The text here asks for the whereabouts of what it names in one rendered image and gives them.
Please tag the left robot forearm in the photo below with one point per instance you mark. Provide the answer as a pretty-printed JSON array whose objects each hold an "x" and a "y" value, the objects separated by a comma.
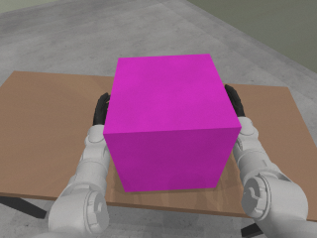
[{"x": 93, "y": 166}]

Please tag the carton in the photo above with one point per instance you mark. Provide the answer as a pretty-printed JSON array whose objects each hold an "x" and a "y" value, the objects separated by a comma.
[{"x": 170, "y": 123}]

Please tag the right robot hand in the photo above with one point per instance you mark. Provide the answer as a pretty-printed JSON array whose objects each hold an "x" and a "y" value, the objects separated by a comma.
[{"x": 235, "y": 100}]

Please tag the left robot hand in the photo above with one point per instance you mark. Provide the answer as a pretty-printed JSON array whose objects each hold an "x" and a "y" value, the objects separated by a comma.
[{"x": 100, "y": 113}]

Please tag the table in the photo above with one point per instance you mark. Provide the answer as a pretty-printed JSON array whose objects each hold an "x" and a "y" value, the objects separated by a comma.
[{"x": 45, "y": 118}]

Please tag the robot right upper arm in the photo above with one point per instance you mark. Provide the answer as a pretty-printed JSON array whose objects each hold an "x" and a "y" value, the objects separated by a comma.
[{"x": 279, "y": 208}]

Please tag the robot left upper arm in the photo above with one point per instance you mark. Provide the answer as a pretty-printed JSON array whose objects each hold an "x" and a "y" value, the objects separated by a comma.
[{"x": 78, "y": 215}]

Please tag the right robot forearm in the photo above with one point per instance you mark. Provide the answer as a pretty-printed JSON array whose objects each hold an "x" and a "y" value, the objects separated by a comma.
[{"x": 250, "y": 156}]

